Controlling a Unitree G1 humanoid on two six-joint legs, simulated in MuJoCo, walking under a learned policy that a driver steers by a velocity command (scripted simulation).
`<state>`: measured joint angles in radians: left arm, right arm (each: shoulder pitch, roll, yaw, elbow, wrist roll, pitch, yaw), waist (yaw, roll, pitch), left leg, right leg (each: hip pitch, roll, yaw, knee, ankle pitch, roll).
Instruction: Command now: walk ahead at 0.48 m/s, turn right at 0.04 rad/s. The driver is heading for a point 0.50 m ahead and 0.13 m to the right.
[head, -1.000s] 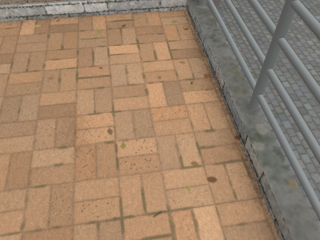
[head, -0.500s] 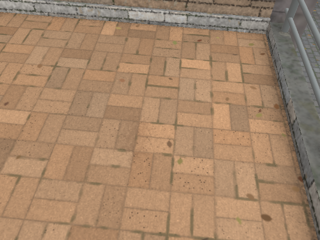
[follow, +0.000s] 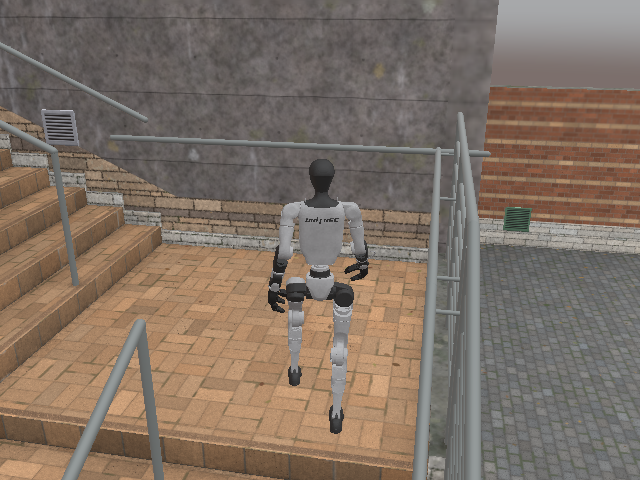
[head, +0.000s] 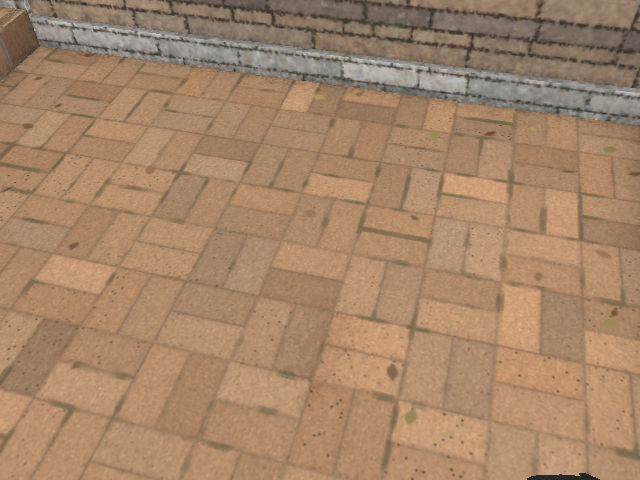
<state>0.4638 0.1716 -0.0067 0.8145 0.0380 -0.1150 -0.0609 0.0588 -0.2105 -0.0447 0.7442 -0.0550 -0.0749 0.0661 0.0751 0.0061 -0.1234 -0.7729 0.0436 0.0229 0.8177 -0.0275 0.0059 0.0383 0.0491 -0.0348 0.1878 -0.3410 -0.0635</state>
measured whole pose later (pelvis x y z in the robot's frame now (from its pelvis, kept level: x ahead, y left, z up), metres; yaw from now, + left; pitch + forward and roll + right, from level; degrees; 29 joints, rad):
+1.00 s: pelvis +0.45 -0.10 +0.00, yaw -20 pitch +1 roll -1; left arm 0.18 0.23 0.04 0.79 0.02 -0.02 0.02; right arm 0.12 -0.25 -0.04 0.86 -0.01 0.00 -0.03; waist -0.01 0.05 0.01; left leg -0.38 0.07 -0.04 0.60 -0.21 -0.06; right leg -0.30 0.05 -0.03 0.46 -0.18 -0.05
